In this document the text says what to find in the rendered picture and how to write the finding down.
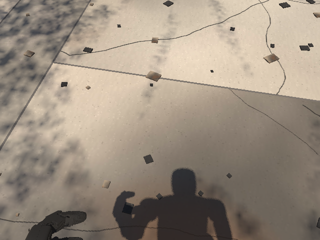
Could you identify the left robot hand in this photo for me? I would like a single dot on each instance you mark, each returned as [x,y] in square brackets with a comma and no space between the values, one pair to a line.
[54,223]

